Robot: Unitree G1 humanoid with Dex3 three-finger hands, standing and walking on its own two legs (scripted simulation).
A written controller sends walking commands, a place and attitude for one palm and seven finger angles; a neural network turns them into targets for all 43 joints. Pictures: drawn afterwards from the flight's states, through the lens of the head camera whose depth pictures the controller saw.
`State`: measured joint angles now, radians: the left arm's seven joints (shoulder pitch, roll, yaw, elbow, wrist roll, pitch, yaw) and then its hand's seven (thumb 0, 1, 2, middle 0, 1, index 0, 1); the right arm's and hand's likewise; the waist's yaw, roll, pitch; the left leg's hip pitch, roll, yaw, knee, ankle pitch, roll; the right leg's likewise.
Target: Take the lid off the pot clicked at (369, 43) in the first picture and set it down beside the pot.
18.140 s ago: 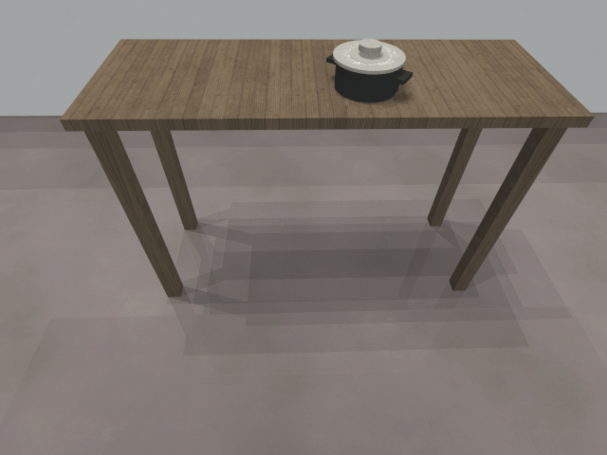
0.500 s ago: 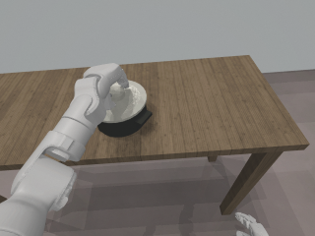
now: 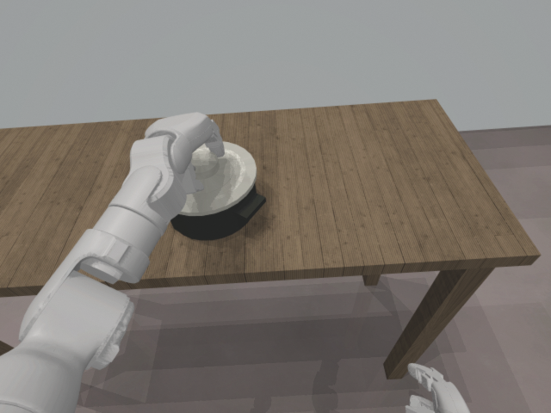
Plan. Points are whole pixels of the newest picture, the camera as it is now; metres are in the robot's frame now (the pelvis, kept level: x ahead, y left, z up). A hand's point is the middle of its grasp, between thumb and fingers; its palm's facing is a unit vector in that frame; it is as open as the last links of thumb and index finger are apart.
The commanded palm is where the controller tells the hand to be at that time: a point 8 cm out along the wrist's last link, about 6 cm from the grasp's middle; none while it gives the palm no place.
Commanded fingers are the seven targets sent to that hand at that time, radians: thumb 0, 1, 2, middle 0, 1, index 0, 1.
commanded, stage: close the fingers and squeeze the knob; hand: left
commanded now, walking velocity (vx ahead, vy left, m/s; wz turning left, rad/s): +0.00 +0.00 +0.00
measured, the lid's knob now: (202, 164) +0.46 +0.14 +0.12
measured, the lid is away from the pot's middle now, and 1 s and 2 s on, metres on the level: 0.00 0.00 0.01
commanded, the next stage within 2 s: lift the lid straight up in 1.10 s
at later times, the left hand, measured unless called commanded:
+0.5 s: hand (192, 168) +0.43 +0.14 +0.15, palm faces -0.30 -0.13 -0.95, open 8.6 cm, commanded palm +0.41 +0.15 +0.21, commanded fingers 0.00 0.25 0.97 -0.71 -0.96 -0.69 -0.94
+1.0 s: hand (190, 168) +0.43 +0.14 +0.15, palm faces -0.32 -0.14 -0.94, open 8.6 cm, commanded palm +0.41 +0.15 +0.21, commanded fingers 0.00 0.46 1.11 -0.79 -0.98 -0.74 -0.93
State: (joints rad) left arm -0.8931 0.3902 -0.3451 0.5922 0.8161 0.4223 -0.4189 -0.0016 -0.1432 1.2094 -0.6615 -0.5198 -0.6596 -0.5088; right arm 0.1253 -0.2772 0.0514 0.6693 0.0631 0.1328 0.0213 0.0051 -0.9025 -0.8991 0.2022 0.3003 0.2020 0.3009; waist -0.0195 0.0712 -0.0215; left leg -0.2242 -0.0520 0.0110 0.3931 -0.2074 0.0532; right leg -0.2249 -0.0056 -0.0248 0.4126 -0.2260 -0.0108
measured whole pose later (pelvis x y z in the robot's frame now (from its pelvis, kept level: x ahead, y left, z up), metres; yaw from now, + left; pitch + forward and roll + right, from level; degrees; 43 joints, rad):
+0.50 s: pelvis +0.00 +0.00 +0.00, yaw +0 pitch +2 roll +0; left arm -0.87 0.40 -0.35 0.55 0.82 0.43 -0.42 0.01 0.10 0.99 -0.64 -0.90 -0.59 -0.86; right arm 0.14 -0.28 0.05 0.68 0.06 0.13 0.02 0.01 -0.90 -0.90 0.20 0.30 0.20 0.30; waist -0.02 0.08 -0.02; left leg -0.22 -0.05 0.01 0.39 -0.21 0.05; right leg -0.22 -0.01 -0.02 0.41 -0.23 -0.01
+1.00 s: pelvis +0.00 +0.00 +0.00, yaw +0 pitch +2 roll +0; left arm -0.90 0.39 -0.35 0.61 0.82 0.43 -0.43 -0.01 0.12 0.97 -0.63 -0.90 -0.58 -0.84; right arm 0.13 -0.28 0.06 0.68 0.06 0.13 0.01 0.00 -0.90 -0.90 0.20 0.30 0.20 0.30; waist -0.02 0.07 -0.02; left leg -0.23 -0.05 0.01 0.40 -0.21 0.05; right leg -0.23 -0.01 -0.03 0.42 -0.23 -0.01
